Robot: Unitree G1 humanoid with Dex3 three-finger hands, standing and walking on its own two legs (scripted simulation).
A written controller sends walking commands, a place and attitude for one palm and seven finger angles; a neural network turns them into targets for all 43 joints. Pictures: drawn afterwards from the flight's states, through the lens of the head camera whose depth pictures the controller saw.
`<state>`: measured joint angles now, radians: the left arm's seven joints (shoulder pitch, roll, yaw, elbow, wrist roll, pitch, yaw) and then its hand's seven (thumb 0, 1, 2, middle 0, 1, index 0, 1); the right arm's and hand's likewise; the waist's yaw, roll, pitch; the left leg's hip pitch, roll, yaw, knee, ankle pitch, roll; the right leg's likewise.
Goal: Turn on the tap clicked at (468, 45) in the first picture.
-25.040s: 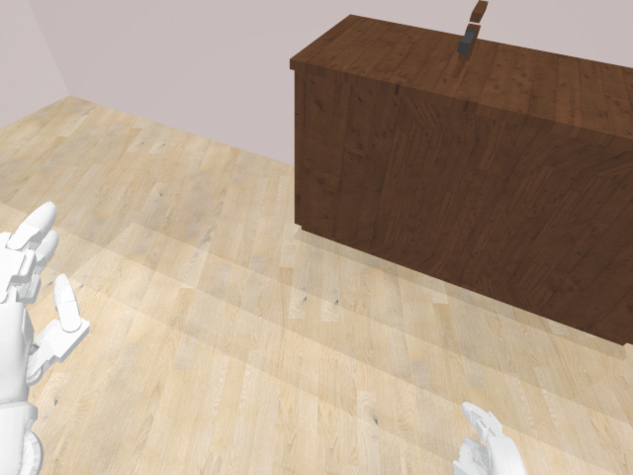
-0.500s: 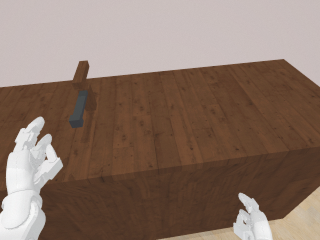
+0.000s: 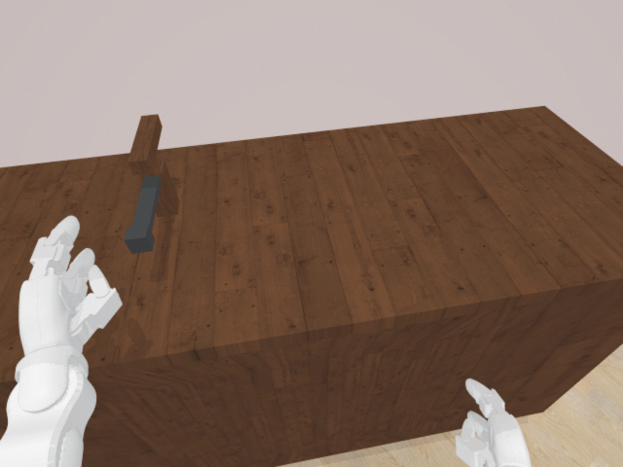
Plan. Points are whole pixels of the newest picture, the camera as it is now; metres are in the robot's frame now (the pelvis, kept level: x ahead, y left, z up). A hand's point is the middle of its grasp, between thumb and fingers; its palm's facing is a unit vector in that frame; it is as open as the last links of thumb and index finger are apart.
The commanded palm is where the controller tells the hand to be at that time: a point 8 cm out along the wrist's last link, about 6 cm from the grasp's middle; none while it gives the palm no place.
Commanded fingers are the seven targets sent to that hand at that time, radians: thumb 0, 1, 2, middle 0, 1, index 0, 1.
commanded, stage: reach beside the lever's end, fingers flat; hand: left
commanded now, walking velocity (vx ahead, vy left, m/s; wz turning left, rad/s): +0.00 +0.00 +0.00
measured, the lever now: (139, 239) +0.36 +0.29 +0.11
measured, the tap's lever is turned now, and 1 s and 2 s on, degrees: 0 0 5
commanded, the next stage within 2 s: push the lever round in 1.26 s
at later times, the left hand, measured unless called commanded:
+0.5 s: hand (105, 270) +0.30 +0.30 +0.12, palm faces +0.51 -0.86 -0.09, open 7.7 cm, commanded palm +0.25 +0.34 +0.12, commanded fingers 0.00 0.90 0.90 -0.16 -0.17 -0.16 -0.17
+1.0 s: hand (120, 251) +0.34 +0.30 +0.11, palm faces +0.51 -0.86 -0.08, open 7.8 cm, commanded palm +0.28 +0.34 +0.10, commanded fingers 0.00 0.90 0.90 -0.15 -0.15 -0.15 -0.15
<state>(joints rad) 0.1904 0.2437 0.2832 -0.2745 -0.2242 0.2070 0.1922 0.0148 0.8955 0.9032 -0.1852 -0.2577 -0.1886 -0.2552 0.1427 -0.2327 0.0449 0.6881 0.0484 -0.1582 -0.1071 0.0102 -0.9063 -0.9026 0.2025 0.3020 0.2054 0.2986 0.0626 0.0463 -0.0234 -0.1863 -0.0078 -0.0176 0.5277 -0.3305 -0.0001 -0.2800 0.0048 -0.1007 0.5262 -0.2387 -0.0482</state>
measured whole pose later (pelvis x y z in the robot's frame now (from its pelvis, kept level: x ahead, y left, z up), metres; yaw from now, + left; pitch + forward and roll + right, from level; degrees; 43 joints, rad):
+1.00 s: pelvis +0.00 +0.01 +0.00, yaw -1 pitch +3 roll +0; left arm -0.20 0.34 0.41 0.33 -0.18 0.01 0.12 0.01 0.90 0.90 -0.15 -0.15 -0.15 -0.15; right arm 0.18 -0.25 0.02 0.72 0.05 -0.11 -0.11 0.01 -0.91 -0.90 0.20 0.30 0.21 0.30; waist 0.01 0.03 -0.03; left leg -0.28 -0.01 0.01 0.54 -0.32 0.01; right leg -0.37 0.01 -0.08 0.52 -0.21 -0.04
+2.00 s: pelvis +0.00 +0.01 +0.00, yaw -1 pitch +3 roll +0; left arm -0.20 0.27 0.35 0.32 -0.16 -0.02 0.18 0.01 0.90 0.91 -0.15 -0.15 -0.15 -0.15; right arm 0.18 -0.24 0.02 0.72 0.05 -0.08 -0.10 0.01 -0.91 -0.90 0.20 0.30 0.21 0.30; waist 0.02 0.03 -0.03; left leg -0.27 -0.01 0.00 0.54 -0.32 0.01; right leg -0.36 0.01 -0.09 0.52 -0.22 -0.04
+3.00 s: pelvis +0.00 +0.01 +0.00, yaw +0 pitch +4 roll +0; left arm -0.35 0.09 0.20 0.34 -0.04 0.06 0.59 0.00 0.92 0.91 -0.15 -0.15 -0.15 -0.15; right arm 0.13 -0.22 0.00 0.75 0.00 -0.01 -0.08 0.01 -0.91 -0.90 0.20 0.30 0.21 0.30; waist 0.01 0.02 -0.04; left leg -0.29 -0.01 -0.01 0.55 -0.32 0.00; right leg -0.37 0.01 -0.09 0.52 -0.22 -0.04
